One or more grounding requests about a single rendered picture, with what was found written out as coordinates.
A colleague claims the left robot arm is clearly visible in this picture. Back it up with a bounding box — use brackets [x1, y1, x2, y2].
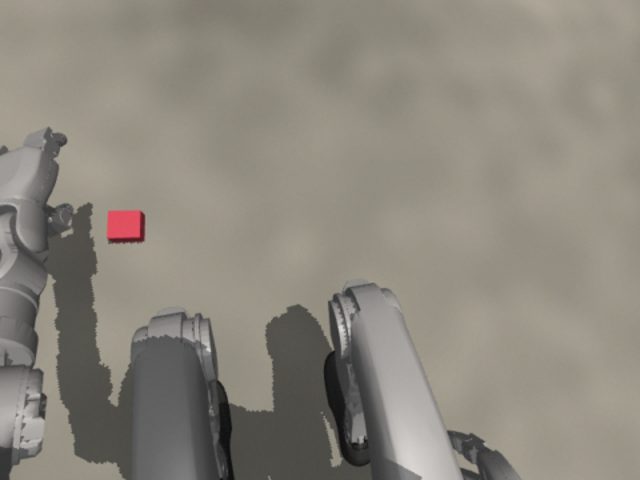
[0, 198, 49, 480]

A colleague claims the right robot hand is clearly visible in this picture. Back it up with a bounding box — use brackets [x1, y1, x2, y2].
[447, 431, 521, 480]

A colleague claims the right robot foot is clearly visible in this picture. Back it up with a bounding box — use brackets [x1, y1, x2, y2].
[324, 350, 370, 467]

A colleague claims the left robot hand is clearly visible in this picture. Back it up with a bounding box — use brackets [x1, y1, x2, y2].
[0, 127, 73, 237]

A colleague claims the left robot foot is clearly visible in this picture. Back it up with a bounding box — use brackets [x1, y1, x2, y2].
[215, 380, 234, 480]

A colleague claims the small box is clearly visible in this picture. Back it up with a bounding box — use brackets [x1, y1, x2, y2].
[107, 210, 145, 243]

